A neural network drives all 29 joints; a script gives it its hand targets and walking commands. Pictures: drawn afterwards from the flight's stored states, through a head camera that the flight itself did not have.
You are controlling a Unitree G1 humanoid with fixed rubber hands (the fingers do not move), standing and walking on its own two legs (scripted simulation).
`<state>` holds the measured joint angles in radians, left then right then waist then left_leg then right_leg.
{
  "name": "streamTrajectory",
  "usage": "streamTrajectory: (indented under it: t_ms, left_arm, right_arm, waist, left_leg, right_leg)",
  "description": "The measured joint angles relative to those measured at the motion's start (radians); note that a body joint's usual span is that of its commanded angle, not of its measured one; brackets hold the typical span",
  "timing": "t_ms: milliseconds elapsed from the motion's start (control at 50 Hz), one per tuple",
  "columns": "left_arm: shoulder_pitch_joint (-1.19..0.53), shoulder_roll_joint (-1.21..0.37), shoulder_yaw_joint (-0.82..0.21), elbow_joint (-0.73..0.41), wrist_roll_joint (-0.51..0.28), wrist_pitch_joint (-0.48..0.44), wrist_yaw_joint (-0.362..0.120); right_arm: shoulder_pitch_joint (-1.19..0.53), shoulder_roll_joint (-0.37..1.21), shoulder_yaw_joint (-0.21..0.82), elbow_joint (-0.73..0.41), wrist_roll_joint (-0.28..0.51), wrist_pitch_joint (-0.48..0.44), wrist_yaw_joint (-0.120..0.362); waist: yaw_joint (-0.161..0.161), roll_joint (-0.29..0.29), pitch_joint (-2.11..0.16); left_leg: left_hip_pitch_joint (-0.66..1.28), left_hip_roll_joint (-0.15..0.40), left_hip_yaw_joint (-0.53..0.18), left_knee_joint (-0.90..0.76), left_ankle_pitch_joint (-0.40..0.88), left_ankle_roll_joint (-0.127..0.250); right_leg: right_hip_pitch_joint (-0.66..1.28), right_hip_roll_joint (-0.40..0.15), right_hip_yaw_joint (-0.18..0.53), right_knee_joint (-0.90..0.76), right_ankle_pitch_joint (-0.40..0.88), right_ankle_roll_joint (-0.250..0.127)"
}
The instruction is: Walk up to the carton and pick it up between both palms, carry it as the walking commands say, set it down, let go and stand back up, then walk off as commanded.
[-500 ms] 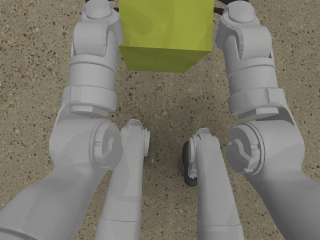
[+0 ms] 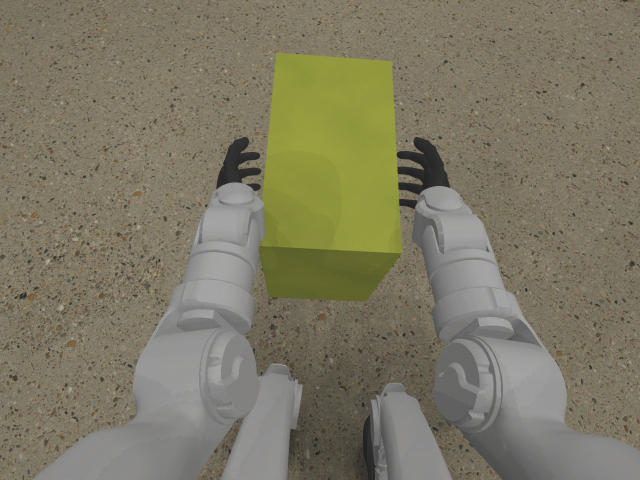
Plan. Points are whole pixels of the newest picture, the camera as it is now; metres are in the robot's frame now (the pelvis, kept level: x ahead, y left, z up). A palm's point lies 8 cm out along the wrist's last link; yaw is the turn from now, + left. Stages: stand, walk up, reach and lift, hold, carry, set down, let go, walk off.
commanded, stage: reach and lift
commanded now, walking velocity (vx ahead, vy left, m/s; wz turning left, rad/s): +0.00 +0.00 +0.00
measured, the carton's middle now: (325, 188) +0.53 +0.05 -0.11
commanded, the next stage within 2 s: none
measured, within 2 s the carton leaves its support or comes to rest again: neither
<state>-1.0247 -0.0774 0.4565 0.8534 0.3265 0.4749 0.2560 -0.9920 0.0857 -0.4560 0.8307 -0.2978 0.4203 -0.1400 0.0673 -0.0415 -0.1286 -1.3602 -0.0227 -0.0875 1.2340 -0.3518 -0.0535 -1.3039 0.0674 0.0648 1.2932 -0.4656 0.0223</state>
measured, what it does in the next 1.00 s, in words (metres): rises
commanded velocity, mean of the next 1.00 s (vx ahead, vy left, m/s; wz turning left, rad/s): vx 0.00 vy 0.00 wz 0.00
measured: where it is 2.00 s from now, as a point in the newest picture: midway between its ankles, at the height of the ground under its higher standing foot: (325, 462)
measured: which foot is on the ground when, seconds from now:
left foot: down 0.00-1.00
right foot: down 0.00-1.00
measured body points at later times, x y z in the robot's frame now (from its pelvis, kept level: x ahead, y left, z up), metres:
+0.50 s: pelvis +0.02 +0.00 +0.06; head +0.13 +0.02 +0.50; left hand +0.42 +0.17 +0.05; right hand +0.45 -0.08 +0.06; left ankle +0.11 +0.14 -0.60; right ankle +0.07 -0.12 -0.60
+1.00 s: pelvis +0.04 +0.00 +0.11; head +0.08 +0.01 +0.55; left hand +0.40 +0.16 +0.12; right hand +0.42 -0.09 +0.13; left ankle +0.11 +0.14 -0.60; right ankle +0.07 -0.12 -0.60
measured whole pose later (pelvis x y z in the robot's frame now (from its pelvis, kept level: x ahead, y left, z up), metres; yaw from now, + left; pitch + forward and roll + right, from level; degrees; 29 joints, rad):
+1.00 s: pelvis +0.04 +0.00 +0.11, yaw +1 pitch +9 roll +0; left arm -0.63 -0.20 0.44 0.63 0.31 0.50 0.22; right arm -0.62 0.21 -0.43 0.67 -0.30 0.43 -0.09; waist 0.06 -0.04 -0.10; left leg -0.64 -0.01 -0.09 0.69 -0.21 -0.04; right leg -0.59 0.04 0.07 0.75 -0.32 0.01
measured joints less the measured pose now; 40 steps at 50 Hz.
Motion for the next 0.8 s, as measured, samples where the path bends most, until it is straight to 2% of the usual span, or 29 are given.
streamTrajectory:
  t_ms: [220,580,800]
  left_arm:
    - [0.193,-0.062,0.000,-0.123,-0.018,-0.026,-0.015]
    - [0.292,-0.094,0.000,-0.175,-0.018,-0.031,-0.022]
    - [0.361,-0.113,-0.002,-0.197,-0.018,-0.019,-0.036]
  right_arm:
    - [0.167,0.069,0.000,-0.081,-0.001,-0.041,0.017]
    - [0.243,0.087,0.000,-0.099,-0.001,-0.050,0.052]
    - [0.330,0.113,0.005,-0.131,-0.001,-0.041,0.054]
  waist:
    - [-0.001,-0.001,-0.038]
    - [-0.006,-0.002,-0.013]
    - [-0.006,-0.003,0.007]
  left_leg:
    - [0.140,0.004,0.000,-0.135,0.021,0.005]
    - [0.376,0.007,0.000,-0.308,0.072,0.011]
    - [0.555,0.008,0.000,-0.452,0.116,0.011]
  right_leg:
    - [0.143,-0.008,0.002,-0.145,0.028,-0.001]
    - [0.378,-0.017,0.006,-0.319,0.082,-0.004]
    - [0.552,-0.027,0.008,-0.455,0.122,-0.009]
